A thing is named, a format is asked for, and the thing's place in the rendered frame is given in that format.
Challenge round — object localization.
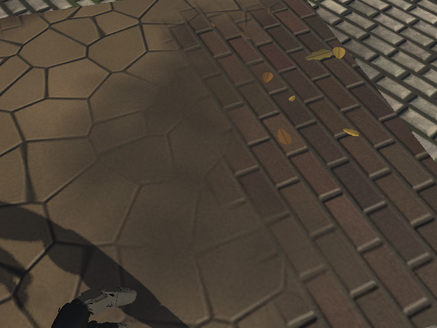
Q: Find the robot left hand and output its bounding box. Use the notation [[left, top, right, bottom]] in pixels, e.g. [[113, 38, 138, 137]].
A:
[[51, 285, 137, 328]]

